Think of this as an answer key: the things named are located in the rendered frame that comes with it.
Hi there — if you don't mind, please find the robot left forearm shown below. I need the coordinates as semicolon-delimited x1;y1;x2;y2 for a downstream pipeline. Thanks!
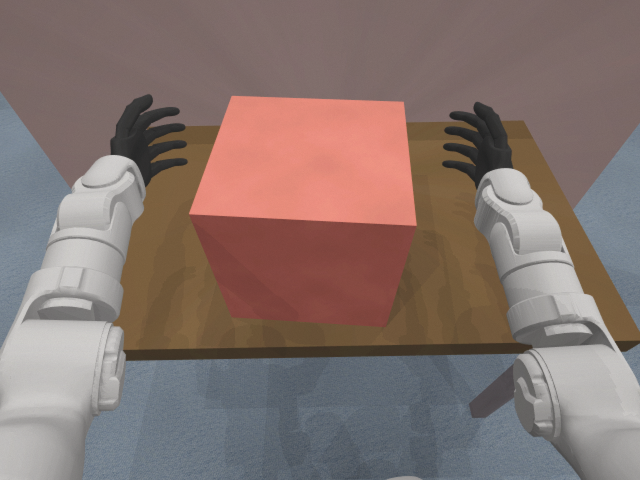
0;155;146;382

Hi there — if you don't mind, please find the robot right upper arm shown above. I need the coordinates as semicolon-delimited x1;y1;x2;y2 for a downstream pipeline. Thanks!
513;344;640;480

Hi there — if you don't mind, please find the right robot hand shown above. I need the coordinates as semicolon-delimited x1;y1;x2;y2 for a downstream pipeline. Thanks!
442;102;513;189

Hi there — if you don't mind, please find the left robot hand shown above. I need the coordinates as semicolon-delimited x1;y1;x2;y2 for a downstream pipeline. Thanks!
110;94;188;187

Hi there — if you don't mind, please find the carton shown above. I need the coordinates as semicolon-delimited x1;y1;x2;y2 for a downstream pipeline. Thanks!
189;96;417;327

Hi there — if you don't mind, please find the robot right forearm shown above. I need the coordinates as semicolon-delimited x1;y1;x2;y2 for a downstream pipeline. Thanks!
474;168;640;398

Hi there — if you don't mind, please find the robot left upper arm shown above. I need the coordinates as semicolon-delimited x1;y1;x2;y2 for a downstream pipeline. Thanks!
0;319;126;480

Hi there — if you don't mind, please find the table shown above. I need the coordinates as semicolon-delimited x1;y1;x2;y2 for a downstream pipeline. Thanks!
112;120;640;418

